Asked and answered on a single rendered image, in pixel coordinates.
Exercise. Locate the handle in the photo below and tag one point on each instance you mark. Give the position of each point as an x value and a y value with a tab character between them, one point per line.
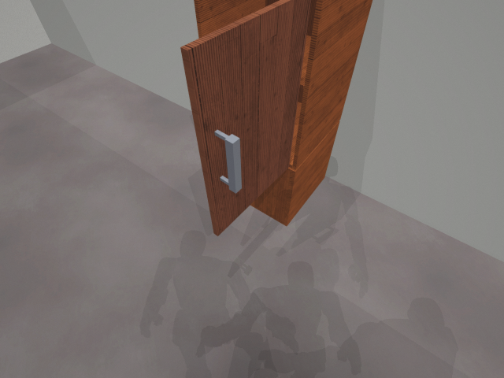
232	146

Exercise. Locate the cupboard door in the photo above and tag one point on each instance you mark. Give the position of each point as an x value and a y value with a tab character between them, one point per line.
244	79

